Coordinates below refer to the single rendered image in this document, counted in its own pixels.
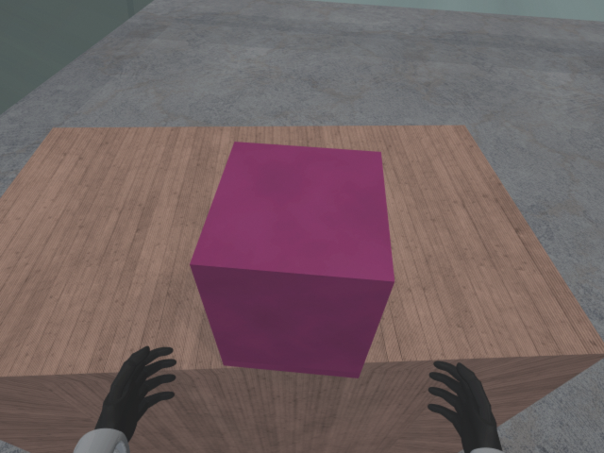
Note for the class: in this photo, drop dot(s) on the robot left hand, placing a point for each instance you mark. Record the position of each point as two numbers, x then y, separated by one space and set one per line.
126 402

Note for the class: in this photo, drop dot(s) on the robot right hand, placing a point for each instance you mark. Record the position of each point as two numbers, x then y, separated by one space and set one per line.
473 418

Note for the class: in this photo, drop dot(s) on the left robot forearm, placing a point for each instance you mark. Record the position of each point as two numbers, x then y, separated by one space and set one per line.
103 440

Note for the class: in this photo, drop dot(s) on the pedestal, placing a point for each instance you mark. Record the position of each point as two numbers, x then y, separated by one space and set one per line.
97 233

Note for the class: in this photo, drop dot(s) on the carton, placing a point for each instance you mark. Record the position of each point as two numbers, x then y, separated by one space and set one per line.
294 263

